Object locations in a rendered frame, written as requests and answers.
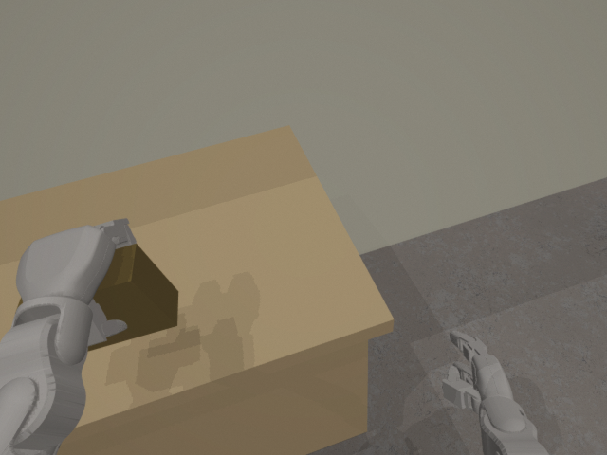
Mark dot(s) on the table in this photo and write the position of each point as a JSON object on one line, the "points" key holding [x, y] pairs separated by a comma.
{"points": [[275, 305]]}

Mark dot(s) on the sponge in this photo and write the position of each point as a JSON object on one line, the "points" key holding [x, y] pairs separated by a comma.
{"points": [[135, 291]]}

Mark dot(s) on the right robot forearm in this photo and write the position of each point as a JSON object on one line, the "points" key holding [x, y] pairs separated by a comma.
{"points": [[506, 430]]}

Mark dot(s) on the left robot forearm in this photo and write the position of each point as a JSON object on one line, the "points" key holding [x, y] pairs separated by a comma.
{"points": [[42, 396]]}

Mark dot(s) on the robot right hand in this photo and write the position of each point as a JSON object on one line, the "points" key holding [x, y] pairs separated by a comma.
{"points": [[467, 387]]}

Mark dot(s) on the robot left hand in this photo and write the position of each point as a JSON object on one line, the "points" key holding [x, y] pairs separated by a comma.
{"points": [[73, 263]]}

